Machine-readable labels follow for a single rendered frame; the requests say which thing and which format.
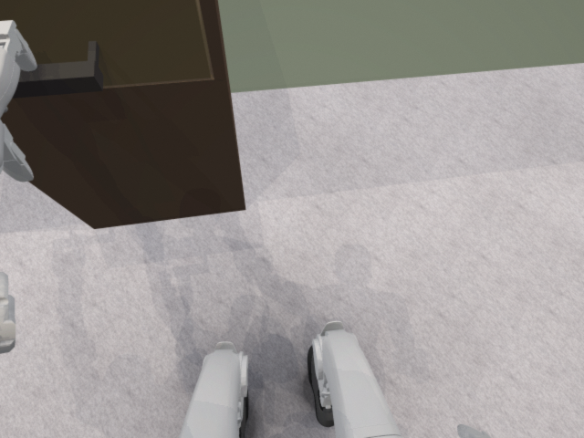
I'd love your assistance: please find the cabinet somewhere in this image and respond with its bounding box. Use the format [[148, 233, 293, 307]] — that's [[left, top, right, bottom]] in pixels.
[[0, 0, 245, 229]]

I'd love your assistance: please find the handle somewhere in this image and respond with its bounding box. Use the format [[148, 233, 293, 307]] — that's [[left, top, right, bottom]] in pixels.
[[12, 41, 103, 99]]

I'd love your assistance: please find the left robot thigh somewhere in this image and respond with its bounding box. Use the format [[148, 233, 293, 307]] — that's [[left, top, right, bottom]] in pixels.
[[179, 349, 248, 438]]

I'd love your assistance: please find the robot thigh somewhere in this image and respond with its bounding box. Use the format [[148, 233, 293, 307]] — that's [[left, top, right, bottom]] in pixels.
[[179, 349, 248, 438], [312, 329, 402, 438]]

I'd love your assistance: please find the drawer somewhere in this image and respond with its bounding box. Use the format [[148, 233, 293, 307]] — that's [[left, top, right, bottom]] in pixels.
[[0, 0, 211, 86]]

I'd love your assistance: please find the robot left hand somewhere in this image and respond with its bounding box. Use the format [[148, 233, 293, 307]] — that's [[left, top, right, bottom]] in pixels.
[[0, 20, 37, 182]]

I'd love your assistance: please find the right robot thigh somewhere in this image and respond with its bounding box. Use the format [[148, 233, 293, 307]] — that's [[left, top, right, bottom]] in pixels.
[[312, 329, 402, 438]]

